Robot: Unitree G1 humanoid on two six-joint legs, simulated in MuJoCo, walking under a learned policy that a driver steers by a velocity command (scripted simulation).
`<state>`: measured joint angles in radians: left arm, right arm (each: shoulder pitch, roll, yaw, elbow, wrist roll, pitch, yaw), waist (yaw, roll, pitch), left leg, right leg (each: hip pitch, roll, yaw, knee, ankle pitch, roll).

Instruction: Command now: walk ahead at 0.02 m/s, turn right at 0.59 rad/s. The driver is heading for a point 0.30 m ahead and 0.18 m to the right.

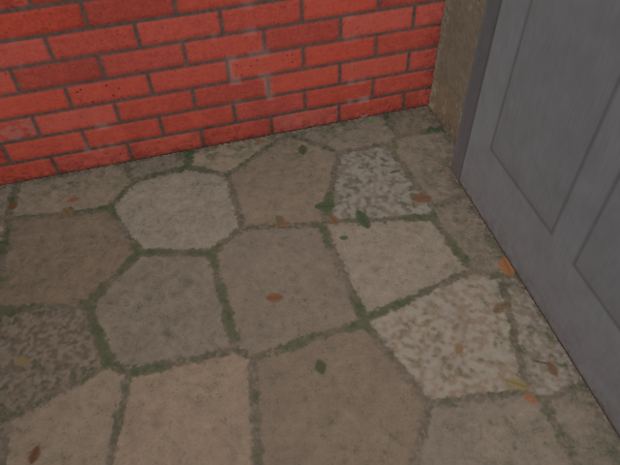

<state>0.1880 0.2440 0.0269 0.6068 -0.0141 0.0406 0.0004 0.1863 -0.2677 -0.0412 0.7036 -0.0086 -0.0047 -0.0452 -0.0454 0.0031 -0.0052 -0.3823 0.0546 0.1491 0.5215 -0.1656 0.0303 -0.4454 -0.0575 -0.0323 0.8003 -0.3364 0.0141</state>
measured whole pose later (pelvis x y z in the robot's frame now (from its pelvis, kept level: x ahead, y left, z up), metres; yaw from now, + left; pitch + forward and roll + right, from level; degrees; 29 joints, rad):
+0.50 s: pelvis +0.05 +0.01 +0.01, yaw -17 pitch +2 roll +1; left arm 0.36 0.27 0.07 0.60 -0.03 -0.01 0.02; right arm 0.15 -0.28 -0.07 0.71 0.01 -0.09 0.01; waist 0.03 -0.01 -0.06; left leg -0.30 -0.03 -0.06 0.51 -0.27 0.00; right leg -0.27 0.06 0.21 0.54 -0.31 -0.05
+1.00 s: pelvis +0.21 -0.06 +0.00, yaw -31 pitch +2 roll +2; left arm 0.08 0.27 0.02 0.52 0.03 -0.03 -0.02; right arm 0.33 -0.29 -0.01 0.89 0.00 -0.08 0.00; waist -0.07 -0.02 0.08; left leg -0.18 0.01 0.02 0.92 -0.54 0.01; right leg -0.47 0.01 -0.03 0.56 -0.13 -0.08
